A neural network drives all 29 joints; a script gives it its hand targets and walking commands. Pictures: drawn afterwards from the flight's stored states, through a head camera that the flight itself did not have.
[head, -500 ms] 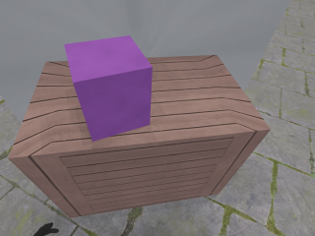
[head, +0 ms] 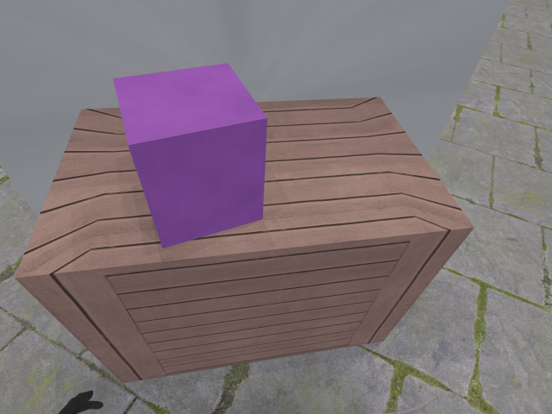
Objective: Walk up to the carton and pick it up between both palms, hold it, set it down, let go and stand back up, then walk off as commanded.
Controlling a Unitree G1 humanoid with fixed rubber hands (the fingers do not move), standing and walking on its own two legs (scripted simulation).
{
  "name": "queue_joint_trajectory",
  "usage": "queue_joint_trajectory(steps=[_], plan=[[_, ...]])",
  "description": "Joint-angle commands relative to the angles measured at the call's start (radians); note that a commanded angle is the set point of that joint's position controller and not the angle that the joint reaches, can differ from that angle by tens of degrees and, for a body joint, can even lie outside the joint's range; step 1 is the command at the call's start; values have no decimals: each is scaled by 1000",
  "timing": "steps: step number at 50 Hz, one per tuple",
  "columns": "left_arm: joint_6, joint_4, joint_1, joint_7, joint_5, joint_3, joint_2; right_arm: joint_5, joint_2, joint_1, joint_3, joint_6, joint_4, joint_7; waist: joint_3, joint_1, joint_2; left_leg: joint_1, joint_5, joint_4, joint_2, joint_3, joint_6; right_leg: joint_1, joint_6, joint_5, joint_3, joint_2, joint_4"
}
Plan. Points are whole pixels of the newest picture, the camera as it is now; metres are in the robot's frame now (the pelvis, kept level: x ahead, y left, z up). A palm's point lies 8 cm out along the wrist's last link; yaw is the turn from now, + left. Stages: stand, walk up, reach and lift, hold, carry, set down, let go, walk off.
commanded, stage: walk up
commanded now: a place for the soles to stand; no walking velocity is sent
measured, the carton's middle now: (195, 155) +0.57 +0.16 +0.05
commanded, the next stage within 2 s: none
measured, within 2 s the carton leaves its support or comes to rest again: neither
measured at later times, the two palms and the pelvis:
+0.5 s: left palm out of the picture +0.12 +0.30 -0.10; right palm out of the picture +0.09 -0.33 -0.07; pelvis +0.00 +0.00 +0.00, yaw +0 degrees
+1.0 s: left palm out of the picture +0.12 +0.30 -0.10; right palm out of the picture +0.09 -0.33 -0.07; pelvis +0.00 +0.00 +0.00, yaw +0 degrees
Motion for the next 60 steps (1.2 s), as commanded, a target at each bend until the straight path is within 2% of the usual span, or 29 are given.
queue_joint_trajectory(steps=[1, 4, 5, 8, 9, 13, 16, 18, 19, 21, 22, 24, 27, 28, 31, 34, 38, 40, 41, 45, 47, 49, 53, 54, 55, 57, 58, 59, 60], plan=[[-1, -53, -53, 6, 26, 93, 194, 1, -236, -2, -58, -27, 6, -29, -154, 2, 30, 25, 131, -184, 137, -250, 102, 43, -85, 38, 31, -54, -70], [-4, -50, -52, 6, 25, 101, 204, 0, -227, -11, -56, -29, 3, -30, -139, 6, 42, 1, 142, -177, 140, -251, 104, 50, -85, 36, 40, -60, -79], [-5, -45, -44, 8, 26, 102, 212, 2, -227, -14, -59, -28, 3, -29, -164, 4, 15, 18, 157, -165, 129, -225, 94, 57, -91, 49, 53, -66, -92], [-6, -50, -51, 7, 26, 98, 204, 3, -217, -11, -59, -28, 6, -28, -156, 0, 11, 17, 133, -159, 102, -190, 81, 55, -95, 54, 49, -74, -105], [-3, -45, -52, 7, 24, 100, 207, 0, -220, -3, -58, -23, 10, -27, -134, -5, 11, 2, 113, -164, 98, -196, 80, 52, -95, 15, 56, -73, -114], [-4, -54, -56, 5, 28, 101, 206, -1, -225, 4, -58, -26, 6, -30, -152, 1, 6, 8, 122, -170, 112, -209, 86, 56, -93, 18, 48, -72, -98], [-2, -53, -55, 4, 27, 102, 205, -2, -240, -7, -58, -27, 6, -30, -136, 2, 53, 10, 108, -193, 136, -248, 102, 31, -88, 20, 29, -56, -71], [-2, -55, -53, 6, 26, 104, 212, -1, -236, -4, -61, -27, 4, -31, -144, 0, 35, 3, 129, -176, 122, -229, 91, 50, -89, 13, 48, -62, -86], [0, -55, -55, 7, 25, 100, 202, 0, -228, -10, -58, -28, 8, -29, -137, 4, 19, 6, 128, -184, 127, -244, 94, 47, -88, 22, 41, -60, -89], [-5, -50, -62, 6, 29, 103, 213, 2, -227, -5, -57, -28, 6, -29, -152, 3, 34, 2, 137, -164, 109, -208, 81, 60, -97, 24, 57, -75, -110], [-6, -52, -62, 6, 27, 101, 210, 1, -222, -4, -59, -27, 8, -29, -149, 2, -4, 3, 135, -164, 103, -207, 83, 64, -99, 32, 63, -72, -106], [-4, -48, -51, 8, 25, 106, 218, 3, -227, 0, -61, -25, 8, -29, -142, 2, -3, 15, 163, -157, 98, -201, 78, 55, -99, 48, 52, -71, -100], [2, -54, -70, 5, 28, 98, 204, -1, -245, -2, -62, -27, 11, -33, -124, -3, 59, 9, 106, -196, 134, -256, 102, 28, -82, 20, 29, -52, -68], [1, -58, -54, 6, 28, 100, 205, -3, -244, 2, -62, -28, 7, -33, -133, 0, 48, 10, 108, -202, 143, -260, 104, 36, -87, 22, 26, -53, -67], [-2, -57, -56, 5, 29, 103, 203, 3, -230, -7, -60, -27, 4, -30, -139, 5, 12, 5, 132, -172, 124, -230, 94, 47, -93, 14, 38, -62, -107], [-5, -53, -60, 5, 29, 103, 216, 3, -226, -13, -59, -24, 9, -30, -141, -5, 2, -3, 103, -155, 84, -177, 77, 51, -104, 28, 63, -81, -126], [2, -56, -63, 5, 32, 107, 214, 0, -236, 14, -62, -24, 8, -33, -133, -5, 17, 10, 83, -181, 122, -240, 94, 26, -93, -16, 45, -62, -87], [0, -52, -56, 5, 29, 105, 203, -1, -236, 1, -62, -25, 11, -33, -139, -2, 4, 27, 110, -178, 124, -239, 96, 19, -93, 1, 47, -58, -89], [0, -50, -50, 7, 30, 104, 208, -1, -236, 1, -62, -26, 11, -33, -146, -4, 33, 19, 121, -171, 127, -242, 96, 27, -91, 6, 39, -66, -86], [-1, -56, -54, 5, 31, 104, 208, -2, -235, -1, -61, -25, 10, -34, -120, 1, 9, -6, 127, -171, 117, -227, 91, 36, -98, 25, 56, -67, -96], [-1, -56, -52, 4, 31, 103, 209, 0, -233, -3, -57, -29, 10, -33, -147, 0, 31, -5, 126, -163, 110, -215, 86, 56, -95, 29, 51, -79, -108], [0, -55, -63, 5, 30, 105, 214, 3, -235, -3, -59, -26, 9, -31, -132, -1, -1, -2, 112, -169, 105, -211, 87, 43, -100, 11, 52, -69, -110], [0, -59, -60, 4, 30, 106, 214, -1, -243, 3, -58, -28, 10, -32, -149, 0, 31, 22, 141, -170, 121, -234, 94, 30, -95, 24, 43, -64, -82], [0, -54, -61, 5, 33, 105, 211, 1, -239, 8, -60, -27, 10, -32, -134, -4, 5, 1, 124, -173, 125, -250, 96, 33, -93, 6, 43, -62, -80], [0, -56, -54, 4, 29, 105, 211, -2, -244, 7, -61, -28, 11, -33, -146, 2, 4, 7, 120, -173, 122, -228, 95, 36, -97, 1, 40, -63, -85], [2, -57, -57, 4, 27, 106, 207, 1, -242, -2, -59, -30, 11, -34, -146, 3, 17, 10, 151, -180, 132, -251, 103, 39, -91, 47, 37, -61, -71], [1, -62, -60, 5, 28, 107, 210, -2, -245, -2, -60, -30, 14, -34, -145, -1, 38, 17, 156, -180, 134, -250, 105, 27, -93, 45, 39, -58, -65], [2, -59, -47, 4, 27, 106, 203, 0, -244, 1, -61, -29, 9, -33, -154, 4, 21, 19, 134, -176, 137, -252, 104, 41, -92, 21, 31, -57, -73], [2, -62, -52, 5, 30, 103, 207, -2, -246, 0, -61, -30, 11, -34, -149, -2, 35, 26, 136, -175, 138, -247, 103, 28, -92, 22, 34, -62, -78]])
